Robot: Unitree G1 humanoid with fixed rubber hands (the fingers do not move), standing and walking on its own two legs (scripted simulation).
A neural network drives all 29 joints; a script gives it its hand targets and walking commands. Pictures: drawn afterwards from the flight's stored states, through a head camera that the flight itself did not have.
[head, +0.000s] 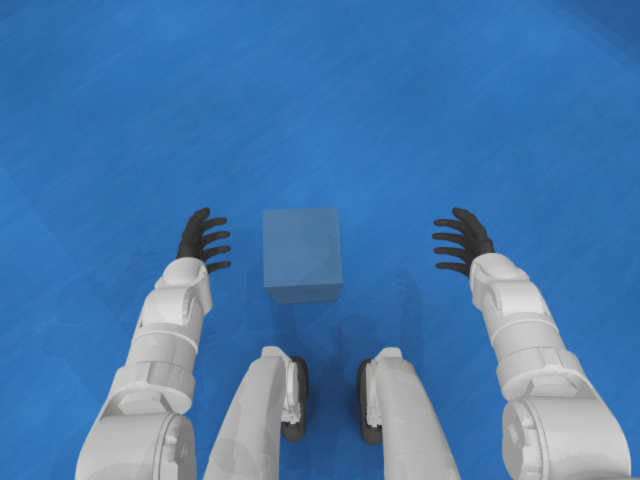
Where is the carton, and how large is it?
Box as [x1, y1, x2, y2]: [263, 207, 342, 304]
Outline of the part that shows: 337,207 263,210 264,287 278,304 336,301 342,285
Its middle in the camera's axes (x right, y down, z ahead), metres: -0.03 +0.05 +0.96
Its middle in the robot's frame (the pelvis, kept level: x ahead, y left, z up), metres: +0.47 +0.05 -0.53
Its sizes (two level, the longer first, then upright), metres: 0.168 0.163 0.296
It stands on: the floor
